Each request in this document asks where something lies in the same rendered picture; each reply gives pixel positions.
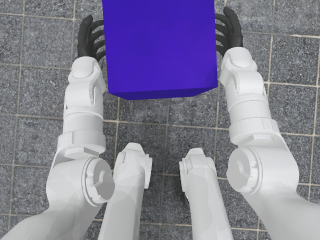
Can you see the robot right upper arm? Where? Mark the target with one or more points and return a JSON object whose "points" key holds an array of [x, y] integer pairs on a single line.
{"points": [[267, 177]]}

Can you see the right robot thigh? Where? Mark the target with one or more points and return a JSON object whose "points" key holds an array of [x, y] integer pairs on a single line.
{"points": [[208, 214]]}

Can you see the robot left upper arm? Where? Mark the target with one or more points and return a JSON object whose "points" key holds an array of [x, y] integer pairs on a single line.
{"points": [[76, 191]]}

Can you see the left robot forearm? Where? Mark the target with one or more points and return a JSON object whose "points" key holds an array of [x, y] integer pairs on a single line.
{"points": [[83, 113]]}

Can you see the left robot thigh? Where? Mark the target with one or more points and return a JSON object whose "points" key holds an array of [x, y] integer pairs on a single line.
{"points": [[122, 215]]}

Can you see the carton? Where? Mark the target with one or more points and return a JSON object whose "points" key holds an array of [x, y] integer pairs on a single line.
{"points": [[159, 49]]}

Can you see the robot left hand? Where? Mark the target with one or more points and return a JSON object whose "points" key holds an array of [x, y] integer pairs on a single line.
{"points": [[86, 46]]}

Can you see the robot right hand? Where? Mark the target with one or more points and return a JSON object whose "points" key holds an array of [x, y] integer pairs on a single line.
{"points": [[232, 31]]}

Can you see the right robot forearm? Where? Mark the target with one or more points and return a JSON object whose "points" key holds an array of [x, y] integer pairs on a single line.
{"points": [[247, 102]]}

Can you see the robot thigh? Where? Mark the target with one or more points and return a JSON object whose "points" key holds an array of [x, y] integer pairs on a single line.
{"points": [[208, 214], [122, 215]]}

